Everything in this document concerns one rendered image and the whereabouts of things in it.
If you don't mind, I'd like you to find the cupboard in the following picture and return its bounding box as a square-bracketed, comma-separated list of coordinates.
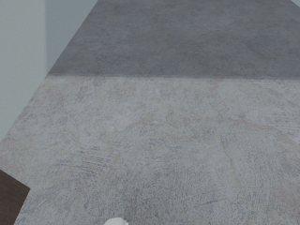
[0, 170, 31, 225]

